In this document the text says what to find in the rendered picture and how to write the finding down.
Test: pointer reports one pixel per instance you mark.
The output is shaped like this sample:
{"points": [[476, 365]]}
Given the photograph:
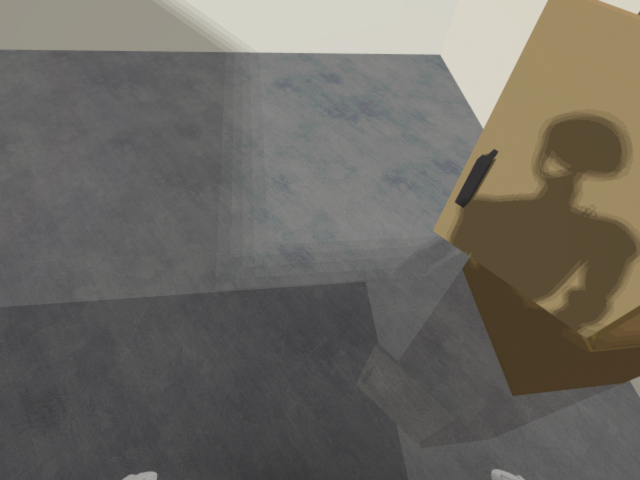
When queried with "cupboard door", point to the cupboard door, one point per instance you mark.
{"points": [[557, 214]]}

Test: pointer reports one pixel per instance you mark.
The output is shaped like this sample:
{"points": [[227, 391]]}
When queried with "handle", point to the handle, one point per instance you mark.
{"points": [[475, 177]]}

